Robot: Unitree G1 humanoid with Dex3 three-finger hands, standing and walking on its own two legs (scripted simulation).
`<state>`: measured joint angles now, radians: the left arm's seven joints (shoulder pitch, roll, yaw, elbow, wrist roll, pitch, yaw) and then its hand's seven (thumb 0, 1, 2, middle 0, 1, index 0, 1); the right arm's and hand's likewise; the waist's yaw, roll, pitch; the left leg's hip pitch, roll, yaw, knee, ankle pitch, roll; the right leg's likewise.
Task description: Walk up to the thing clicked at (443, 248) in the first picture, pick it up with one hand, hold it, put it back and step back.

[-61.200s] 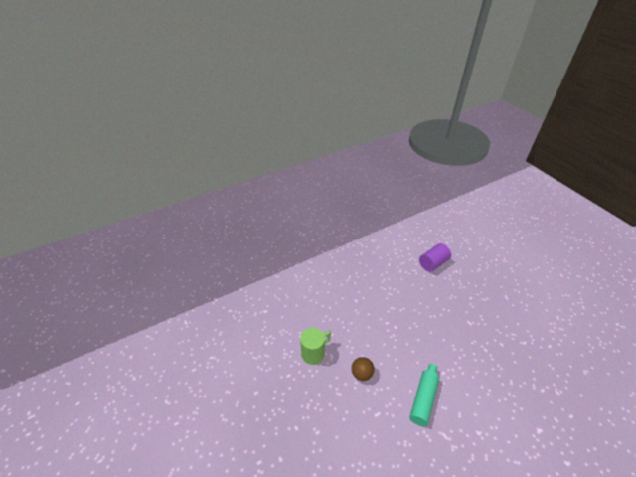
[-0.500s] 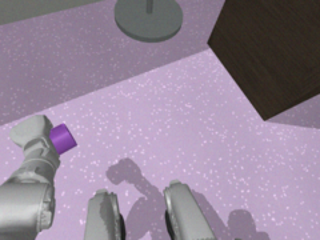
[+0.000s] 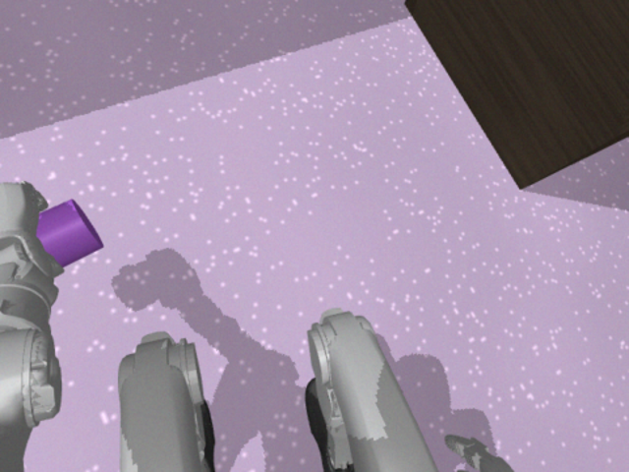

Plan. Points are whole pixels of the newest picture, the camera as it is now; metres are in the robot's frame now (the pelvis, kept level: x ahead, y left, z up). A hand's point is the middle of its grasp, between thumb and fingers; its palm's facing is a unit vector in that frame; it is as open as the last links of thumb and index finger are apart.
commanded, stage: crouch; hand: left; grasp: from above
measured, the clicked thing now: (48, 242) +0.46 +0.31 -0.21
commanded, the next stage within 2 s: lower in 0.64 s
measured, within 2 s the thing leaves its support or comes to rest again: rests again in 1.82 s
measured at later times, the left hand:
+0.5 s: hand (46, 244) +0.47 +0.31 -0.22, palm faces -0.33 -0.22 -0.92, open 9.5 cm
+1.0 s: hand (53, 252) +0.47 +0.32 -0.27, palm faces -0.36 -0.21 -0.91, open 9.5 cm
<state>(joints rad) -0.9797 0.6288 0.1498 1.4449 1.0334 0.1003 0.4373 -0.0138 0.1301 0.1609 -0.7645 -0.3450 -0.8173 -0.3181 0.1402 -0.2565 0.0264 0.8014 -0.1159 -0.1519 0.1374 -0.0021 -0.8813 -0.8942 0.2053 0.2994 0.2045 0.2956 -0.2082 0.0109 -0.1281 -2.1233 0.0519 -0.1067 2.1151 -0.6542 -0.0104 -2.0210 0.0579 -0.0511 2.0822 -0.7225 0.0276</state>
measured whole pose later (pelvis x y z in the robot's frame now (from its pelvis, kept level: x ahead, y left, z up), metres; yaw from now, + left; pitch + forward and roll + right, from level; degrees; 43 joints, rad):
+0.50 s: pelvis -0.01 -0.01 -0.08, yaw -2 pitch +33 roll -7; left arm -1.05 0.78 0.22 1.55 1.07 0.03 0.42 -0.02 0.16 0.10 -0.81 -0.25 -0.86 -0.24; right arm 0.16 -0.26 0.09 0.80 -0.14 -0.13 0.18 0.00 -0.89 -0.90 0.21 0.30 0.20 0.30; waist -0.24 -0.01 -0.03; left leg -2.29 0.06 -0.15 2.35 -0.65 -0.03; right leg -2.20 0.09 -0.08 2.31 -0.71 0.03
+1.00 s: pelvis -0.01 +0.00 -0.10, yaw -4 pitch +31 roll -9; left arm -1.05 0.85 0.21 1.56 1.09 0.00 0.41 -0.01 0.13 0.15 -0.82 -0.25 -0.86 -0.26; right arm 0.14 -0.29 0.14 0.75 -0.15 -0.12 0.18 0.00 -0.90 -0.90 0.20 0.30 0.20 0.30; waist -0.26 -0.05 0.02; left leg -2.34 0.05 -0.20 2.44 -0.66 -0.03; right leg -2.23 0.10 -0.11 2.38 -0.71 0.04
